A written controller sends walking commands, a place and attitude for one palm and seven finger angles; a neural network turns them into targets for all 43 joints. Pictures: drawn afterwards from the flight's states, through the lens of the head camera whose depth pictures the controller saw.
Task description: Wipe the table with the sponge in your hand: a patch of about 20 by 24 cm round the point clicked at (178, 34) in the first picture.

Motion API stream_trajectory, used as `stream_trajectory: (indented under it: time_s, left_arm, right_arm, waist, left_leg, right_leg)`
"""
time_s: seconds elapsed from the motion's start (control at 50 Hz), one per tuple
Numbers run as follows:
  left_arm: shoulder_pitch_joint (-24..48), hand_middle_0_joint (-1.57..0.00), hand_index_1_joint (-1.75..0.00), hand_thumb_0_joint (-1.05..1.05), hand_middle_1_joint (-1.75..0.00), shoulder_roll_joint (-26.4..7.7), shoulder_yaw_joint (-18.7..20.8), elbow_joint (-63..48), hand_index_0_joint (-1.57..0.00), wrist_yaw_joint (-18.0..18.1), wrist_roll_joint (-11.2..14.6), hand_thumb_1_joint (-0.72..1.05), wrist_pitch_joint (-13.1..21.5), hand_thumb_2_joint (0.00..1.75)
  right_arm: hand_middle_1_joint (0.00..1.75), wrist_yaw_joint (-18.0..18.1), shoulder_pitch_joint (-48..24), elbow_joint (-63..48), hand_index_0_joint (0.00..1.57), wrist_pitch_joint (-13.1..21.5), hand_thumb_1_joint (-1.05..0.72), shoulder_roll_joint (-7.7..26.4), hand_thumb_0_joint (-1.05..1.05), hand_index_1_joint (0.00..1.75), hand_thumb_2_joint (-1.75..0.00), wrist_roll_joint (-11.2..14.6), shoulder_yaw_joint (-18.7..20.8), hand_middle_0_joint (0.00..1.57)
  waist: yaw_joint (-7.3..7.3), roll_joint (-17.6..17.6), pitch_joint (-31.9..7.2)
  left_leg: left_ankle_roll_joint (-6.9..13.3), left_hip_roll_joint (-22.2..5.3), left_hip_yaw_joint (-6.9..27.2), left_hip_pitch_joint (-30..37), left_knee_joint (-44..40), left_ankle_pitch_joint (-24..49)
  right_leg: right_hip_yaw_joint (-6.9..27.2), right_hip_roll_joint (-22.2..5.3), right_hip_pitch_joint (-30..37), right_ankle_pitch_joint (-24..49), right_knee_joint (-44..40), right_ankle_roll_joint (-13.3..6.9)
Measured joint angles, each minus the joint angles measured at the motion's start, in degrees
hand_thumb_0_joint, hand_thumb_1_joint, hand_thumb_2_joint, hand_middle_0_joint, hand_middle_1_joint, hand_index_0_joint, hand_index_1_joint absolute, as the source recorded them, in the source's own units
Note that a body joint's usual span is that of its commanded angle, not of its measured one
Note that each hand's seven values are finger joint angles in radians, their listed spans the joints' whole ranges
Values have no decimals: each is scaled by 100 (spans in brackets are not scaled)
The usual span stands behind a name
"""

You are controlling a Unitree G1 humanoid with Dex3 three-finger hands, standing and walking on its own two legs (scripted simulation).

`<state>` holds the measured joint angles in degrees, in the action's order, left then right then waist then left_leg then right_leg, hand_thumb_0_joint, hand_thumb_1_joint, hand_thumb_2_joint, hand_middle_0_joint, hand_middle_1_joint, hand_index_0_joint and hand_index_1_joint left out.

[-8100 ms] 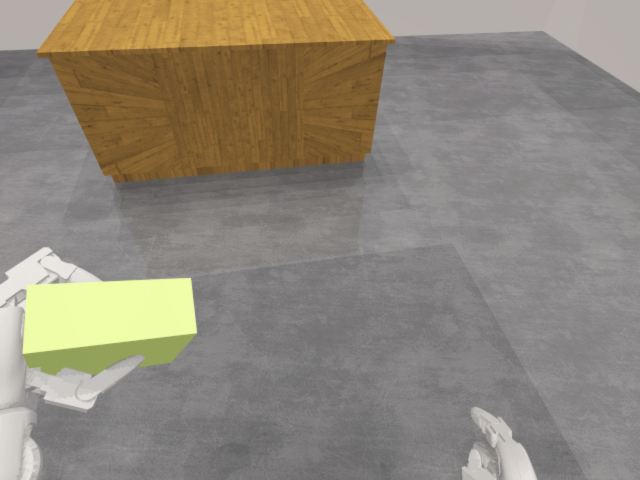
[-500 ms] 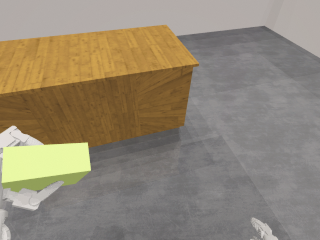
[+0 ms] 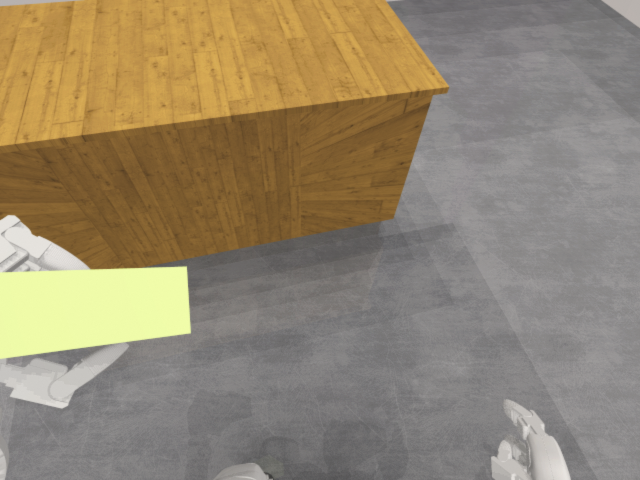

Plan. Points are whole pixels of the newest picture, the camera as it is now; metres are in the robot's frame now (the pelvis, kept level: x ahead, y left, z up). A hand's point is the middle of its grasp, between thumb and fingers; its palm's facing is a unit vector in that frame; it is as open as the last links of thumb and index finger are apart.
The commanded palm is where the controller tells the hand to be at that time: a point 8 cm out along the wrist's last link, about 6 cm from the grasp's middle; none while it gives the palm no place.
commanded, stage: take the last steps up to it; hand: left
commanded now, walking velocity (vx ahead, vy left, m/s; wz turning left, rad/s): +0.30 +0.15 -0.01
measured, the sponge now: (118, 310) +0.23 +0.20 +0.15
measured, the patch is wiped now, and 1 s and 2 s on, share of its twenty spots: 0.00 0.00 0.00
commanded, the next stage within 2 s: none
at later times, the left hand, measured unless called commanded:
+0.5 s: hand (67, 204) +0.32 +0.27 +0.17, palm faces +0.39 -0.77 -0.50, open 9.6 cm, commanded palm +0.27 +0.31 +0.19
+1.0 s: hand (49, 113) +0.42 +0.33 +0.19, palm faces +0.34 -0.81 -0.48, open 9.6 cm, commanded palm +0.37 +0.39 +0.19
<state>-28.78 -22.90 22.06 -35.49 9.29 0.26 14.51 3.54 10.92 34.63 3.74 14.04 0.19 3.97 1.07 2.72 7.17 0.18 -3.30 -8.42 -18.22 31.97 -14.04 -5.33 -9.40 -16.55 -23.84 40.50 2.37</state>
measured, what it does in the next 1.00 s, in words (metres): walks ahead: right foot, then left foot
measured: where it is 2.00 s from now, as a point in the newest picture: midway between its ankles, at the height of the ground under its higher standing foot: (242, 401)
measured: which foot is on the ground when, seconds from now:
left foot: down 0.00-0.32, up 0.34-0.70, down 0.72-1.00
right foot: up 0.00-0.28, down 0.30-0.72, up 0.74-1.00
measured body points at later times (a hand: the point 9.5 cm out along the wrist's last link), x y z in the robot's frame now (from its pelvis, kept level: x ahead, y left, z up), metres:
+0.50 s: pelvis +0.11 +0.03 +0.01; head +0.15 +0.01 +0.46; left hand +0.30 +0.31 +0.20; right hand +0.27 -0.21 -0.11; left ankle +0.11 +0.19 -0.63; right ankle +0.12 -0.05 -0.73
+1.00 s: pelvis +0.21 +0.11 +0.01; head +0.24 +0.10 +0.45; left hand +0.40 +0.37 +0.22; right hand +0.36 -0.09 -0.10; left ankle +0.22 +0.22 -0.73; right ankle +0.23 +0.02 -0.71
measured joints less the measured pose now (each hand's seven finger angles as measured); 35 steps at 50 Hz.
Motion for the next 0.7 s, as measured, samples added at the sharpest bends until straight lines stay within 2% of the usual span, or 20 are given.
stream_trajectory:
  time_s: [0.02,0.06,0.1,0.18,0.28,0.3,0.32,0.36,0.42,0.46,0.5,0.58,0.66,0.7]
  left_arm:
    - [116,-80,-135,0,-135,-38,44,79,-79,23,-11,-44,27,100]
    - [260,-80,-135,0,-135,-107,126,280,-79,27,-21,-44,24,100]
    - [283,-80,-135,0,-135,-131,183,395,-79,8,4,-44,-26,100]
    - [39,-80,-135,0,-135,-20,116,271,-79,-42,55,-44,-54,100]
    - [-232,-80,-135,0,-135,-84,-40,205,-79,-140,74,-44,-85,100]
    - [-225,-80,-135,0,-135,-155,-24,241,-79,-156,69,-44,-98,100]
    - [-138,-80,-135,0,-135,-161,-44,332,-79,-180,40,-44,-101,100]
    - [99,-80,-135,0,-135,-77,-84,580,-79,-231,25,-44,-102,100]
    - [238,-80,-135,0,-135,132,-13,931,-79,-262,67,-44,-79,100]
    - [180,-80,-135,0,-135,245,22,1038,-79,-250,59,-44,-64,100]
    - [100,-80,-135,0,-135,316,-25,1017,-79,-226,43,-44,-49,100]
    - [-6,-80,-135,0,-135,302,-226,622,-79,-175,9,-44,-41,100]
    - [-140,-80,-135,0,-135,151,-200,141,-79,-92,-4,-44,-23,100]
    - [-156,-80,-135,0,-135,67,-92,7,-79,-51,5,-44,8,100]
  right_arm:
    - [30,8,-47,-1,20,7,-90,-76,1,30,-90,22,21,20]
    - [30,-9,-108,23,20,68,-91,-243,1,30,-90,30,-33,20]
    - [30,-73,-113,31,20,134,-91,-403,1,30,-90,65,-129,20]
    - [30,-176,-11,-2,20,261,-90,-603,1,30,-90,88,-314,20]
    - [30,-151,158,31,21,236,-90,-637,1,30,-90,51,-454,21]
    - [30,-139,196,40,21,203,-90,-621,1,30,-90,53,-463,21]
    - [30,-128,179,93,21,151,-90,-567,1,30,-90,57,-447,21]
    - [30,-129,49,280,21,2,-90,-449,1,30,-90,42,-396,21]
    - [30,-174,-87,419,21,-148,-90,-301,1,30,-90,25,-315,21]
    - [30,-183,-117,379,21,-204,-90,-199,1,30,-90,17,-284,21]
    - [30,-191,-120,308,21,-213,-90,-98,1,30,-90,3,-255,20]
    - [30,-155,-67,151,20,-142,-90,54,1,30,-90,-23,-163,20]
    - [30,-76,-6,1,20,-77,-91,116,1,30,-90,-33,-56,20]
    - [30,-24,61,-111,20,-53,-91,144,1,30,-90,-18,-15,20]
  waist:
    - [-2,16,27]
    - [-73,-35,-30]
    - [-136,-107,-143]
    - [-174,-246,-319]
    - [-164,-461,-416]
    - [-169,-491,-443]
    - [-170,-604,-429]
    - [-136,-691,-360]
    - [-49,-579,-308]
    - [-53,-505,-303]
    - [-76,-410,-280]
    - [-65,-165,-150]
    - [-14,-24,-119]
    - [-10,-105,-220]
  left_leg:
    - [30,5,-34,27,122,-111]
    - [85,-35,-34,106,136,-236]
    - [107,-69,-44,217,-18,-242]
    - [121,-44,-151,478,-326,-271]
    - [78,50,-154,700,-133,-625]
    - [61,62,-111,658,116,-800]
    - [78,-6,-53,525,542,-963]
    - [49,64,232,6,1980,-1235]
    - [-80,170,482,-766,3586,-1038]
    - [-131,45,572,-1167,3848,-761]
    - [-148,-125,607,-1410,3525,-484]
    - [-105,-343,419,-1261,1892,-201]
    - [-68,-232,120,-601,453,-27]
    - [-47,-158,-47,-141,-178,172]
  right_leg:
    - [121,76,-200,-409,651,-58]
    - [122,279,-609,-781,1742,-109]
    - [-23,398,-919,-728,2142,-105]
    - [-313,463,-1123,-157,1433,-85]
    - [-608,644,-568,420,-310,-121]
    - [-663,683,-367,708,-687,-186]
    - [-734,718,-308,918,-683,-392]
    - [-799,670,-277,745,-401,-632]
    - [-690,554,-106,604,-471,-620]
    - [-645,500,21,685,-695,-545]
    - [-630,423,135,756,-909,-498]
    - [-601,202,327,754,-1089,-343]
    - [-478,27,443,556,-943,-118]
    - [-422,20,440,341,-681,21]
